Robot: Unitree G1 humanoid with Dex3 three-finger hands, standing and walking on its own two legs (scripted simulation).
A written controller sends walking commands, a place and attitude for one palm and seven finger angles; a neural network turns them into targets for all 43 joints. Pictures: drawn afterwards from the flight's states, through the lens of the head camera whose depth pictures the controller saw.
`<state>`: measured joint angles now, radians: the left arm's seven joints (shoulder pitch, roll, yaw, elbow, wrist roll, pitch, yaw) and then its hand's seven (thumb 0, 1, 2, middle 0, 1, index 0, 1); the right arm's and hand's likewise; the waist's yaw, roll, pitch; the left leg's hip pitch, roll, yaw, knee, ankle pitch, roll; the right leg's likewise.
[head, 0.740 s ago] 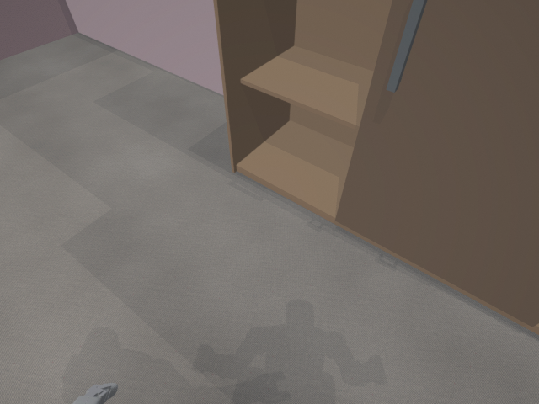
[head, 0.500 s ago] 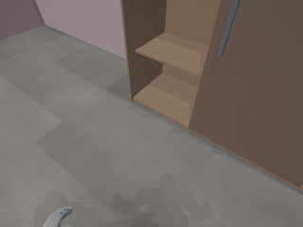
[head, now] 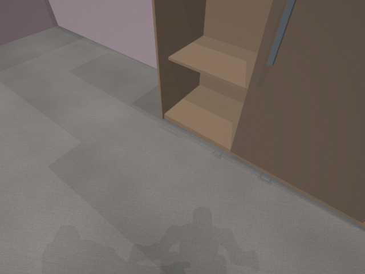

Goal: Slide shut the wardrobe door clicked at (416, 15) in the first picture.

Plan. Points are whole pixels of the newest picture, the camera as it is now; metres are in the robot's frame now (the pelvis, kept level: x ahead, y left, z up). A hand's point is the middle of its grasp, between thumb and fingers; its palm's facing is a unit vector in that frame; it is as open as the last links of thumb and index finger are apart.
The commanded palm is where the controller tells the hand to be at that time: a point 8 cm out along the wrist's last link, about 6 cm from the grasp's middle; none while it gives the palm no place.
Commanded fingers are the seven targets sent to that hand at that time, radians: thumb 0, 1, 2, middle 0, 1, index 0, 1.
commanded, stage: stand and wait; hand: right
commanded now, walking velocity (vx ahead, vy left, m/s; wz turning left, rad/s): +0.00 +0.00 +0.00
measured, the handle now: (285, 23) +0.95 -0.33 +0.15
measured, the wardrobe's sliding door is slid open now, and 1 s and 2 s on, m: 0.62 0.62 0.62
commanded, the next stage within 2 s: look at it before walking up in 0.20 s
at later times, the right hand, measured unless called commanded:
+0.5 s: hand out of the picture +0.07 -0.25 -0.16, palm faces -0.02 +0.94 -0.33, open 7.4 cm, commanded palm none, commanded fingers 0.00 -0.90 -0.90 0.20 0.30 0.20 0.30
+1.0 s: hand out of the picture +0.07 -0.25 -0.16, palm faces -0.02 +0.94 -0.33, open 7.4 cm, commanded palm none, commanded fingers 0.00 -0.90 -0.90 0.20 0.30 0.20 0.30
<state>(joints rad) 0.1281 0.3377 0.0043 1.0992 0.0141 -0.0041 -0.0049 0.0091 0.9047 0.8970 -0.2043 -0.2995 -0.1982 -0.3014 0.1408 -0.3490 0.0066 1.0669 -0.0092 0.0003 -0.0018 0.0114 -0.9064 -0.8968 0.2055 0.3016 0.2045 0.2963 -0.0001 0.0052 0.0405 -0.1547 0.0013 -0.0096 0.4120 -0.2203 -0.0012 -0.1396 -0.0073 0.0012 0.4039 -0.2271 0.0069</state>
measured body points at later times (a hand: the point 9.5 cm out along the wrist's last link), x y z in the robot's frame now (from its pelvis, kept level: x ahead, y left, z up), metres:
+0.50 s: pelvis -0.01 +0.00 +0.00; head +0.00 +0.00 +0.45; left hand +0.07 +0.29 -0.13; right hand +0.07 -0.29 -0.13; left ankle +0.00 +0.12 -0.74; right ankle +0.00 -0.12 -0.74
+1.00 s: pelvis +0.00 +0.00 +0.00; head +0.00 -0.01 +0.45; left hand +0.08 +0.29 -0.13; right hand +0.07 -0.30 -0.14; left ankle +0.00 +0.12 -0.74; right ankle +0.00 -0.12 -0.74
